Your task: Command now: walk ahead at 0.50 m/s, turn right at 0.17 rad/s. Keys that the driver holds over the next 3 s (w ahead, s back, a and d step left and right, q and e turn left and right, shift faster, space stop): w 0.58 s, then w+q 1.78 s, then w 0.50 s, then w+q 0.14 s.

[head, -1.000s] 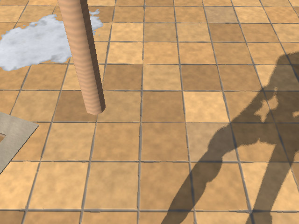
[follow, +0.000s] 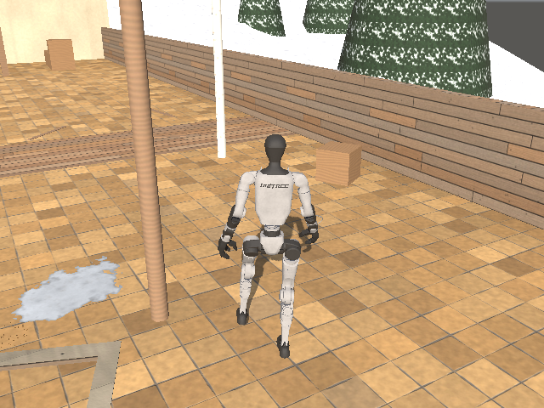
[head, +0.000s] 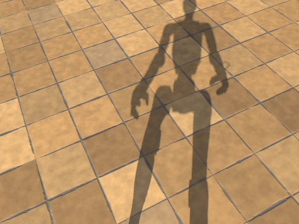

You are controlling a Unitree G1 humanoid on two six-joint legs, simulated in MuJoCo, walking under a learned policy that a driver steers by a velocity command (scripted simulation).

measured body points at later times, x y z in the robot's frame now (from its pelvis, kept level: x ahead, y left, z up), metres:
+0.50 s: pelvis +0.28 +0.06 +0.00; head +0.31 +0.06 +0.45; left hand +0.46 +0.31 -0.10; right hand +0.30 -0.22 -0.13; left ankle +0.25 +0.15 -0.75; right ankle +0.44 -0.13 -0.69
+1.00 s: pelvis +0.56 -0.01 +0.00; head +0.57 -0.01 +0.45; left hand +0.56 +0.28 -0.12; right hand +0.73 -0.26 -0.11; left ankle +0.65 +0.18 -0.67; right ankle +0.53 -0.11 -0.75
